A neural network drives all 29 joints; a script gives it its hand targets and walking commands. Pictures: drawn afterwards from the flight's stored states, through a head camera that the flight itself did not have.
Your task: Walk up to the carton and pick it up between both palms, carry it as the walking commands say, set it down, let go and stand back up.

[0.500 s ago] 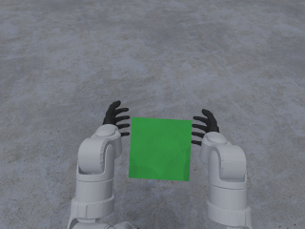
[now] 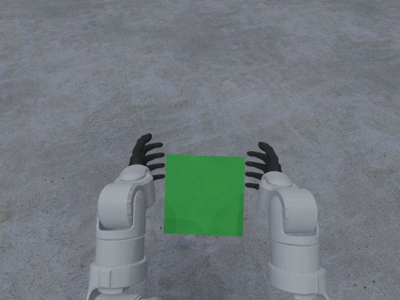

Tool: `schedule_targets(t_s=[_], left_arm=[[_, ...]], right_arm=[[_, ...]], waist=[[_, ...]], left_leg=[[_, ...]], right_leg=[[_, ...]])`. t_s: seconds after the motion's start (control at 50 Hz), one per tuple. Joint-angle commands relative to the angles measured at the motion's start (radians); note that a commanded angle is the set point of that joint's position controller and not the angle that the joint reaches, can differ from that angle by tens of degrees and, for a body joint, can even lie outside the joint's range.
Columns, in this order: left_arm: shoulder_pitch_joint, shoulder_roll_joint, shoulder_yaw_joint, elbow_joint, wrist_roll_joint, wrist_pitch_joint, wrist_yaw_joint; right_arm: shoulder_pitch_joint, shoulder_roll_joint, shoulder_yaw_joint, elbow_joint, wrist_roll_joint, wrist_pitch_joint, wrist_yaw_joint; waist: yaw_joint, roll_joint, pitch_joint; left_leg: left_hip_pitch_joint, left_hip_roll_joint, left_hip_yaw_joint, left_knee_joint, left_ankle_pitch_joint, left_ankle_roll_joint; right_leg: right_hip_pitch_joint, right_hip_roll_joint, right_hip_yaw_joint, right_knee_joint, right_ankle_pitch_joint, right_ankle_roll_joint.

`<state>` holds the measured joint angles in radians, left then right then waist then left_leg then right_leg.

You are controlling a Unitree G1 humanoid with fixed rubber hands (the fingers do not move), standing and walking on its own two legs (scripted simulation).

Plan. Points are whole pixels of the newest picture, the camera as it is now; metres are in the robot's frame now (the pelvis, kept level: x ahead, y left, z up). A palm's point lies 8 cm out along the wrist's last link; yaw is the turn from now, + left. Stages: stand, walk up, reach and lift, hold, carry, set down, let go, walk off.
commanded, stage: carry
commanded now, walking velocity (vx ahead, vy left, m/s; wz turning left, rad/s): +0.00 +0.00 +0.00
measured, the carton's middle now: (204, 189) +0.35 +0.01 -0.02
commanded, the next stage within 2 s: hold in 1.64 s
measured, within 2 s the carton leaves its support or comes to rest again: neither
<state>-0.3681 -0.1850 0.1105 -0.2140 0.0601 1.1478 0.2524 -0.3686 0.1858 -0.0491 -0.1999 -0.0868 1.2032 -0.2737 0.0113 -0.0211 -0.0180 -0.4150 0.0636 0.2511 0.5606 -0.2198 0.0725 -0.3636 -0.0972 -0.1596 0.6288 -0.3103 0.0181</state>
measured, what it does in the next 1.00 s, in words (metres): stands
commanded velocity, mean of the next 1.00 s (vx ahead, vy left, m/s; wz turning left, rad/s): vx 0.00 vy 0.00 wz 0.00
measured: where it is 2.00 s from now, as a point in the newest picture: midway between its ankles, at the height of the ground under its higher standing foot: outside the picture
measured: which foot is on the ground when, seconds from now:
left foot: down 0.00-1.00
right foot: down 0.00-1.00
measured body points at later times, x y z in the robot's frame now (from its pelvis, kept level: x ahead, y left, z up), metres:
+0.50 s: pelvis -0.02 -0.03 +0.00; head -0.03 -0.03 +0.45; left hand +0.29 +0.09 +0.10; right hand +0.29 -0.15 +0.09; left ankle +0.05 +0.08 -0.73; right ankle -0.01 -0.12 -0.73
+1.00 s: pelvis -0.02 -0.03 +0.00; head -0.03 -0.02 +0.45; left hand +0.29 +0.10 +0.06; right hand +0.30 -0.15 +0.07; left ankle +0.05 +0.08 -0.73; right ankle -0.01 -0.12 -0.73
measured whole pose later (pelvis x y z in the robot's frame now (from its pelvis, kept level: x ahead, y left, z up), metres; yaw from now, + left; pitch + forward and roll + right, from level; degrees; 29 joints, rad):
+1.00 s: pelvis -0.02 -0.03 +0.00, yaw +1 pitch +2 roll -1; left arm -0.32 -0.17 0.12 0.05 0.11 0.98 0.18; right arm -0.35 0.18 -0.09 0.07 -0.16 1.04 -0.19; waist 0.00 -0.01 -0.07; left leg -0.39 0.11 0.20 0.54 -0.17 0.02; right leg -0.30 -0.04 -0.21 0.55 -0.28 -0.04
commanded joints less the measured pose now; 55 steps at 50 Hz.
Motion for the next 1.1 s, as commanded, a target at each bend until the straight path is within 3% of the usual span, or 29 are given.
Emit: schedule_targets(t_s=[0.0, 0.04, 0.06, 0.08, 0.18, 0.22, 0.26, 0.3, 0.48, 0.54, 0.56, 0.58, 0.62, 0.64, 0.74, 0.76, 0.8, 0.82, 0.88, 0.9, 0.92, 0.98, 1.06, 1.08], left_arm=[[-0.293, -1.086, -0.538, -0.07, -0.31, -0.003, -0.226], [-0.278, -1.078, -0.526, -0.056, -0.297, -0.01, -0.225], [-0.285, -1.082, -0.521, -0.059, -0.299, -0.01, -0.227], [-0.306, -1.086, -0.527, -0.066, -0.304, -0.01, -0.227], [-0.302, -1.087, -0.52, -0.057, -0.29, -0.014, -0.22], [-0.296, -1.081, -0.509, -0.043, -0.284, -0.016, -0.222], [-0.305, -1.076, -0.51, -0.04, -0.287, -0.013, -0.221], [-0.307, -1.084, -0.51, -0.04, -0.287, -0.015, -0.221], [-0.309, -1.079, -0.493, -0.002, -0.274, -0.012, -0.225], [-0.334, -1.082, -0.503, -0.022, -0.279, -0.017, -0.225], [-0.335, -1.068, -0.487, 0.016, -0.269, -0.019, -0.224], [-0.326, -1.074, -0.494, -0.005, -0.271, -0.022, -0.226], [-0.327, -1.044, -0.454, 0.085, -0.242, -0.036, -0.232], [-0.362, -1.08, -0.494, -0.002, -0.274, -0.047, -0.236], [-0.353, -1.039, -0.448, 0.088, -0.234, -0.082, -0.242], [-0.331, -1.06, -0.461, 0.079, -0.237, -0.085, -0.244], [-0.357, -1.045, -0.456, 0.09, -0.233, -0.108, -0.25], [-0.348, -1.003, -0.417, 0.162, -0.201, -0.122, -0.254], [-0.358, -1.034, -0.463, 0.11, -0.222, -0.16, -0.265], [-0.343, -1.031, -0.456, 0.137, -0.217, -0.167, -0.27], [-0.326, -0.995, -0.43, 0.192, -0.192, -0.184, -0.274], [-0.367, -1.038, -0.501, 0.089, -0.236, -0.213, -0.287], [-0.326, -1.012, -0.497, 0.119, -0.216, -0.225, -0.293], [-0.326, -1.02, -0.514, 0.091, -0.225, -0.227, -0.294]], right_arm=[[-0.339, 1.019, 0.458, -0.169, 0.289, -0.075, 0.209], [-0.337, 1.016, 0.468, -0.152, 0.285, -0.073, 0.217], [-0.348, 1.022, 0.474, -0.165, 0.29, -0.072, 0.221], [-0.361, 1.024, 0.471, -0.167, 0.291, -0.073, 0.223], [-0.376, 1.035, 0.482, -0.16, 0.306, -0.072, 0.226], [-0.383, 1.028, 0.487, -0.165, 0.301, -0.072, 0.225], [-0.37, 1.031, 0.478, -0.133, 0.299, -0.069, 0.224], [-0.375, 1.029, 0.478, -0.147, 0.297, -0.072, 0.226], [-0.395, 1.025, 0.468, -0.118, 0.29, -0.072, 0.23], [-0.4, 1.036, 0.463, -0.106, 0.292, -0.076, 0.233], [-0.372, 1.024, 0.438, -0.05, 0.272, -0.076, 0.232], [-0.4, 1.03, 0.459, -0.09, 0.287, -0.081, 0.234], [-0.386, 0.989, 0.402, -0.001, 0.246, -0.098, 0.238], [-0.405, 1.03, 0.44, -0.068, 0.27, -0.104, 0.24], [-0.419, 0.982, 0.395, 0.009, 0.237, -0.143, 0.25], [-0.43, 0.995, 0.421, -0.034, 0.251, -0.148, 0.253], [-0.419, 0.989, 0.401, 0.014, 0.234, -0.168, 0.258], [-0.39, 0.958, 0.361, 0.111, 0.2, -0.177, 0.264], [-0.41, 0.976, 0.396, 0.05, 0.218, -0.215, 0.277], [-0.408, 0.969, 0.396, 0.059, 0.215, -0.226, 0.279], [-0.377, 0.947, 0.369, 0.139, 0.189, -0.237, 0.284], [-0.407, 0.987, 0.43, 0.039, 0.222, -0.268, 0.295], [-0.377, 0.966, 0.443, 0.055, 0.212, -0.282, 0.301], [-0.391, 0.971, 0.458, 0.018, 0.226, -0.286, 0.303]], waist=[[0.01, 0.107, -0.549], [0.008, 0.004, -0.536], [0.004, -0.034, -0.509], [0.0, -0.018, -0.495], [-0.002, 0.037, -0.491], [-0.004, -0.006, -0.477], [-0.005, 0.016, -0.461], [-0.005, -0.003, -0.466], [-0.008, -0.003, -0.425], [-0.009, 0.032, -0.44], [-0.01, 0.023, -0.423], [-0.011, 0.016, -0.416], [-0.011, 0.031, -0.421], [-0.013, 0.01, -0.413], [-0.014, 0.032, -0.432], [-0.014, 0.028, -0.43], [-0.015, 0.043, -0.457], [-0.015, 0.038, -0.448], [-0.017, 0.044, -0.446], [-0.017, 0.054, -0.449], [-0.018, 0.045, -0.457], [-0.02, 0.045, -0.45], [-0.018, 0.023, -0.451], [-0.018, 0.047, -0.459]], left_leg=[[0.296, 0.205, -0.172, -0.038, 0.553, 0.005], [0.227, 0.144, -0.142, -0.021, 0.351, -0.044], [0.215, 0.133, -0.141, -0.03, 0.244, -0.053], [0.221, 0.129, -0.142, -0.033, 0.217, -0.052], [0.256, 0.158, -0.176, -0.068, 0.271, -0.04], [0.235, 0.15, -0.175, -0.074, 0.222, -0.046], [0.217, 0.142, -0.166, -0.068, 0.189, -0.053], [0.208, 0.137, -0.166, -0.062, 0.187, -0.048], [0.188, 0.123, -0.173, -0.081, 0.09, -0.048], [0.21, 0.131, -0.182, -0.095, 0.111, -0.046], [0.195, 0.129, -0.181, -0.094, 0.07, -0.047], [0.194, 0.129, -0.181, -0.094, 0.077, -0.049], [0.196, 0.126, -0.177, -0.09, 0.087, -0.048], [0.189, 0.123, -0.177, -0.089, 0.079, -0.05], [0.203, 0.122, -0.177, -0.089, 0.082, -0.049], [0.2, 0.122, -0.183, -0.092, 0.093, -0.046], [0.21, 0.132, -0.191, -0.098, 0.116, -0.042], [0.214, 0.131, -0.193, -0.101, 0.103, -0.041], [0.212, 0.127, -0.19, -0.104, 0.101, -0.046], [0.218, 0.134, -0.192, -0.101, 0.139, -0.043], [0.221, 0.134, -0.193, -0.102, 0.128, -0.043], [0.207, 0.128, -0.184, -0.101, 0.125, -0.047], [0.199, 0.128, -0.178, -0.087, 0.159, -0.044], [0.214, 0.132, -0.182, -0.089, 0.195, -0.044]], right_leg=[[0.177, -0.065, 0.045, -0.153, 0.243, -0.005], [0.224, -0.128, 0.111, -0.154, 0.42, -0.042], [0.197, -0.144, 0.127, -0.172, 0.368, -0.052], [0.173, -0.148, 0.131, -0.184, 0.358, -0.052], [0.135, -0.104, 0.084, -0.165, 0.227, -0.039], [0.135, -0.11, 0.097, -0.18, 0.21, -0.042], [0.135, -0.122, 0.108, -0.191, 0.23, -0.046], [0.14, -0.121, 0.111, -0.195, 0.241, -0.047], [0.1, -0.111, 0.115, -0.223, 0.132, -0.053], [0.098, -0.092, 0.104, -0.203, 0.128, -0.057], [0.085, -0.093, 0.119, -0.221, 0.102, -0.057], [0.089, -0.093, 0.113, -0.224, 0.104, -0.056], [0.095, -0.092, 0.117, -0.219, 0.131, -0.054], [0.095, -0.093, 0.119, -0.223, 0.13, -0.055], [0.101, -0.087, 0.113, -0.214, 0.124, -0.06], [0.103, -0.082, 0.109, -0.205, 0.13, -0.06], [0.123, -0.076, 0.1, -0.188, 0.138, -0.063], [0.114, -0.073, 0.105, -0.19, 0.125, -0.065], [0.124, -0.068, 0.1, -0.186, 0.131, -0.064], [0.135, -0.064, 0.094, -0.176, 0.154, -0.065], [0.135, -0.063, 0.095, -0.175, 0.145, -0.065], [0.154, -0.071, 0.099, -0.177, 0.165, -0.066], [0.173, -0.073, 0.103, -0.172, 0.233, -0.068], [0.168, -0.07, 0.096, -0.161, 0.238, -0.07]])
